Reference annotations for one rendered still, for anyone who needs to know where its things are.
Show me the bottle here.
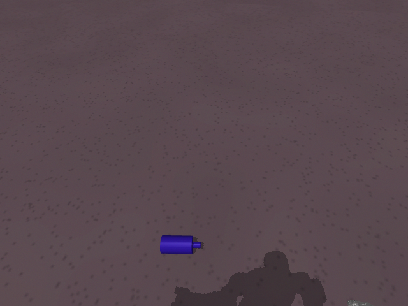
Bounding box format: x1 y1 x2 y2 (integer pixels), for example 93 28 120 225
160 235 201 254

